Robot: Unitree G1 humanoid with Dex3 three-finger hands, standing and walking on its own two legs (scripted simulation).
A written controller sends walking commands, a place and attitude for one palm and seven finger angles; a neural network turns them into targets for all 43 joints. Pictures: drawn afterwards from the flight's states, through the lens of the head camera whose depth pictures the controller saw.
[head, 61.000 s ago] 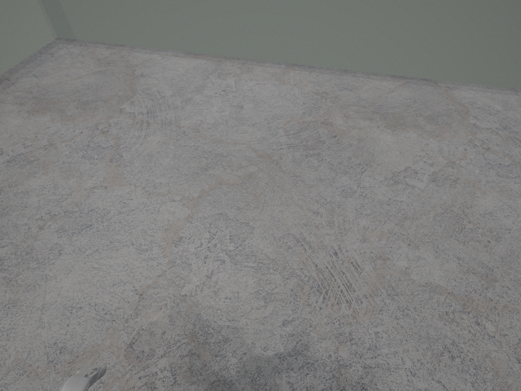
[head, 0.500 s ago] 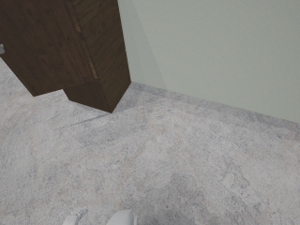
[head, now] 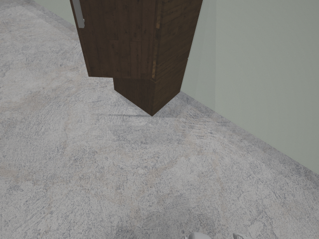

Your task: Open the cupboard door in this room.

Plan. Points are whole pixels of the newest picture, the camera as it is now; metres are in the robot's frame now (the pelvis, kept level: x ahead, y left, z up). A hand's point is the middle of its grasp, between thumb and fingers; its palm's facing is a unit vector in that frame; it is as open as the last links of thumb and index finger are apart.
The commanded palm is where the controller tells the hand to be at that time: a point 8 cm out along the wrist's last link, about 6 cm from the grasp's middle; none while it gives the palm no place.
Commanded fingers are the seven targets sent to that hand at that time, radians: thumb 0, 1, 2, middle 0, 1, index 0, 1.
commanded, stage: take the last steps up to it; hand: left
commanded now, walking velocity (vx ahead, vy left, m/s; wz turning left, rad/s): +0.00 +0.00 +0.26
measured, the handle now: (79, 8) +0.98 +0.46 +0.05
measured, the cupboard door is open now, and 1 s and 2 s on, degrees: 42 42 42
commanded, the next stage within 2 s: come to a stop and stand still in 1.46 s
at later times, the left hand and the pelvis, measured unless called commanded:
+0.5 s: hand out of the picture +0.01 +0.16 -0.16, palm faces +0.19 -0.96 -0.20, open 7.4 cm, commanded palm none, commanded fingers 0.00 0.90 0.90 -0.20 -0.30 -0.20 -0.30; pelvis +0.04 -0.01 +0.00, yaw +9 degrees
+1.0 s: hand (57, 188) +0.25 +0.33 -0.16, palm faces +0.19 -0.96 -0.20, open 7.4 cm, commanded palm none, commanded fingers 0.00 0.90 0.90 -0.20 -0.30 -0.20 -0.30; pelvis +0.20 +0.13 +0.00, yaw +8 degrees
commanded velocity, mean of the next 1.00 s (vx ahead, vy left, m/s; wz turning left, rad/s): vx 0.29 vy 0.09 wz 0.07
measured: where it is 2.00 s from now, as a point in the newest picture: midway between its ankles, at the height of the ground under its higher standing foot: (131, 191)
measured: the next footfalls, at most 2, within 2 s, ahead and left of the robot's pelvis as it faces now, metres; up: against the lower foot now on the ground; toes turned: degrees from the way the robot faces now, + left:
right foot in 0.26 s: +0.03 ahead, -0.14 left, +0.00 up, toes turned -1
left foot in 0.70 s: +0.20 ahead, +0.22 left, +0.00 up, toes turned +19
